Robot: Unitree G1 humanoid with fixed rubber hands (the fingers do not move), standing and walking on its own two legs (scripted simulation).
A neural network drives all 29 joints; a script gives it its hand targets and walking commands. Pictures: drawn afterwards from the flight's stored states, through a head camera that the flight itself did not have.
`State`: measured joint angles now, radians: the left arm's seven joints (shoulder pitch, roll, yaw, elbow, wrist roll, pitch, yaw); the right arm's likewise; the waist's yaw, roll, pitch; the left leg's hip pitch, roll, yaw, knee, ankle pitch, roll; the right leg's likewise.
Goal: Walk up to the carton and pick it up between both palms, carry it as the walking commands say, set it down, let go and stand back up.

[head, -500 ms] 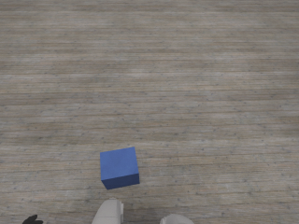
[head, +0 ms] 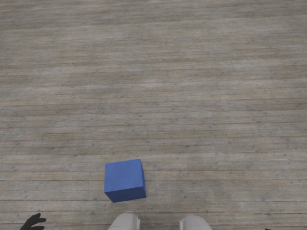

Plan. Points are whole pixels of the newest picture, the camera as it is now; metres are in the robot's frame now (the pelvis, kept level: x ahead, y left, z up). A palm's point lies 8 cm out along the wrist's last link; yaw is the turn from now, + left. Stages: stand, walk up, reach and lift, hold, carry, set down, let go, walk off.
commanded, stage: walk up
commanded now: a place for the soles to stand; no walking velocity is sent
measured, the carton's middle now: (126, 181) +0.46 +0.20 -0.62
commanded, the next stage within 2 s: none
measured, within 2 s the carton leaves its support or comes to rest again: neither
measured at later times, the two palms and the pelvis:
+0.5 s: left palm out of the picture +0.07 +0.42 -0.06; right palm out of the picture +0.10 -0.24 -0.12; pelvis +0.00 +0.07 +0.00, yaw +4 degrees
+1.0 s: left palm out of the picture +0.06 +0.42 -0.08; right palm out of the picture +0.11 -0.23 -0.10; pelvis +0.00 +0.08 +0.00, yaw +6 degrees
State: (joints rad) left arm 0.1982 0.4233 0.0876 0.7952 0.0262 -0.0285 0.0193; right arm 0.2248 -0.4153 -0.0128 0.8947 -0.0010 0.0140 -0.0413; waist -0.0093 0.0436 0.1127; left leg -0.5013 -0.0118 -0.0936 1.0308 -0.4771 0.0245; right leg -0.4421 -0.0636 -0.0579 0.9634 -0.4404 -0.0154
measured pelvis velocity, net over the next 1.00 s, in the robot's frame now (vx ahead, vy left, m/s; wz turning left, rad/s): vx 0.00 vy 0.08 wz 0.10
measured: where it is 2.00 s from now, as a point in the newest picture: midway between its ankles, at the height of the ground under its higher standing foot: outside the picture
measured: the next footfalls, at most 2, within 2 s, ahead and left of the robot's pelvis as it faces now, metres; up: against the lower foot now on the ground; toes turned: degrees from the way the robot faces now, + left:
left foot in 0.38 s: +0.06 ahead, +0.25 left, +0.00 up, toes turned +6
right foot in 1.60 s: +0.08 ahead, +0.00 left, +0.00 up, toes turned +7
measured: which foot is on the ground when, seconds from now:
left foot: up 0.00-0.36, down 0.38-1.00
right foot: down 0.00-1.00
